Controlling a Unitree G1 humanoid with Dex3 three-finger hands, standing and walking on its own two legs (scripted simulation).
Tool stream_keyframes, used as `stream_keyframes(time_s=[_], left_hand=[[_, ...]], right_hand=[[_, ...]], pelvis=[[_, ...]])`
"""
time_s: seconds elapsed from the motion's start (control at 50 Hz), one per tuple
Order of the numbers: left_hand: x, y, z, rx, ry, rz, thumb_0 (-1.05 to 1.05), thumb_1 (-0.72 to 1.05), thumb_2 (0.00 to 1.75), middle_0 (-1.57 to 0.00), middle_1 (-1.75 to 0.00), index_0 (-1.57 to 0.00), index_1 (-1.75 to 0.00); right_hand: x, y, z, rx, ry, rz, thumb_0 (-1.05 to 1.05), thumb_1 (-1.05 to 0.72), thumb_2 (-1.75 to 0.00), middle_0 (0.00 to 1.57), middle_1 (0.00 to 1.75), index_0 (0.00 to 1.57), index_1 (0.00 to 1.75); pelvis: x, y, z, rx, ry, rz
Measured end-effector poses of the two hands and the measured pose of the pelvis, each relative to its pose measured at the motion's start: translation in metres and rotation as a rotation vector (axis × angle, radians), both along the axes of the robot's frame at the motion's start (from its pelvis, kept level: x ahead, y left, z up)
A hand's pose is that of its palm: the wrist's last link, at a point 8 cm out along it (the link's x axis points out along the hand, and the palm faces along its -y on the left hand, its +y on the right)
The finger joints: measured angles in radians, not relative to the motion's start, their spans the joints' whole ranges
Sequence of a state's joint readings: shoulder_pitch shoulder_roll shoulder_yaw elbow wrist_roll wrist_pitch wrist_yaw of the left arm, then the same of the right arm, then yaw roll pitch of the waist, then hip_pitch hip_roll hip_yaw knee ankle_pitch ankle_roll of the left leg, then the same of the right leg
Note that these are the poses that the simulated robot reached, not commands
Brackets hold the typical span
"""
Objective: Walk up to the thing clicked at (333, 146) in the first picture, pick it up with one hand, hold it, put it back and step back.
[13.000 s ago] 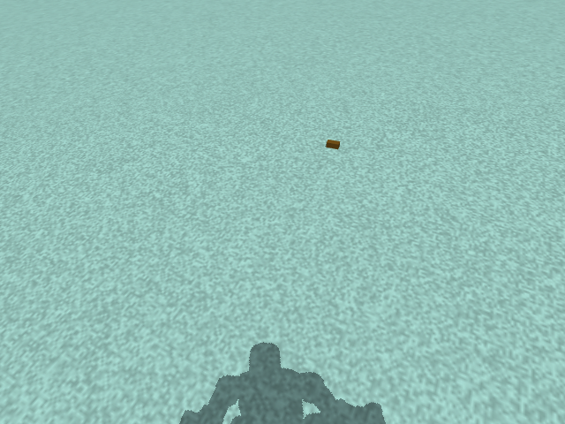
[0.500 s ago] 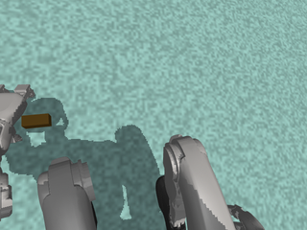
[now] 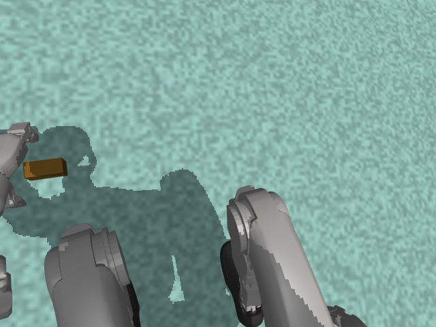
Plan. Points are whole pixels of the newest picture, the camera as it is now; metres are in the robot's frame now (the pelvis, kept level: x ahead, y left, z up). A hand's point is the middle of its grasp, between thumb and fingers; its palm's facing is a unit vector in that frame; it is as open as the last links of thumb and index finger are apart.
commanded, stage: approach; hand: left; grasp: from above
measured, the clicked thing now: (46, 169) +0.46 +0.29 -0.31
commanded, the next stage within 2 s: rest palm in 0.36 s
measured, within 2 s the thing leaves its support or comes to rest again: neither
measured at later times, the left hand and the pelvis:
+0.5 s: hand (11, 158) +0.46 +0.30 -0.18, palm faces -0.49 -0.03 -0.87, open 12.3 cm; pelvis +0.00 +0.00 +0.00, yaw +0 degrees
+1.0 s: hand (37, 165) +0.46 +0.28 -0.24, palm faces -0.42 -0.03 -0.91, open 13.3 cm; pelvis +0.00 +0.00 -0.02, yaw -3 degrees
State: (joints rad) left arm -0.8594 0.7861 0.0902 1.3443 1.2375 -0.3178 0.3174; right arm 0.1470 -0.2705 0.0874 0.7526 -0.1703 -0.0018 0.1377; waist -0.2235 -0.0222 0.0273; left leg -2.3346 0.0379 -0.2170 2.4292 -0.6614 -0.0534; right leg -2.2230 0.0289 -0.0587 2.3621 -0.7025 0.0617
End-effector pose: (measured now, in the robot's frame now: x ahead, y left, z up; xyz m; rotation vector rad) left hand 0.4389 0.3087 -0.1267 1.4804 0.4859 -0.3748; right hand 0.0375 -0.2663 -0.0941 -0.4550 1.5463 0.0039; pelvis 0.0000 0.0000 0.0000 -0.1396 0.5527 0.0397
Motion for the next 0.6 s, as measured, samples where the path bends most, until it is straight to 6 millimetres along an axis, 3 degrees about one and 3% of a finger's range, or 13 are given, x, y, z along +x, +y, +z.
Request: stream_keyframes(time_s=[0.12,0.22,0.3,0.44,0.6], left_hand=[[-0.011,0.000,0.002,-0.021,-0.083,-0.078,0.00,-0.31,0.81,-0.26,-0.86,-0.28,-0.85],[0.001,-0.004,0.010,0.002,-0.163,-0.069,0.00,-0.28,0.82,-0.29,-0.85,-0.30,-0.84],[0.016,-0.004,0.018,0.041,-0.175,-0.021,0.00,-0.25,0.84,-0.30,-0.86,-0.32,-0.85],[0.029,-0.004,0.016,0.069,-0.076,0.029,0.00,-0.24,0.83,-0.30,-0.86,-0.32,-0.85],[0.017,-0.008,-0.010,0.000,-0.013,-0.015,0.00,-0.27,0.81,-0.27,-0.88,-0.29,-0.86]], right_hand=[[0.026,-0.005,0.001,-0.034,-0.050,0.052,0.00,-0.92,-0.89,0.20,0.29,0.20,0.30],[0.048,-0.007,0.004,-0.056,-0.134,0.076,0.00,-0.92,-0.89,0.20,0.29,0.20,0.30],[0.054,-0.007,0.006,-0.057,-0.180,0.079,0.00,-0.92,-0.89,0.20,0.29,0.20,0.30],[0.034,0.000,0.004,-0.030,-0.151,0.050,0.00,-0.92,-0.89,0.20,0.29,0.20,0.30],[-0.004,0.007,0.004,-0.010,-0.020,0.024,0.00,-0.92,-0.89,0.20,0.29,0.20,0.30]], pelvis=[[-0.001,0.003,-0.004,-0.005,-0.011,0.009],[-0.002,0.004,-0.005,-0.005,-0.009,0.012],[-0.003,0.004,-0.006,-0.004,-0.001,0.010],[-0.003,0.005,-0.004,-0.008,0.006,0.005],[-0.002,0.004,-0.005,-0.015,-0.009,-0.002]])
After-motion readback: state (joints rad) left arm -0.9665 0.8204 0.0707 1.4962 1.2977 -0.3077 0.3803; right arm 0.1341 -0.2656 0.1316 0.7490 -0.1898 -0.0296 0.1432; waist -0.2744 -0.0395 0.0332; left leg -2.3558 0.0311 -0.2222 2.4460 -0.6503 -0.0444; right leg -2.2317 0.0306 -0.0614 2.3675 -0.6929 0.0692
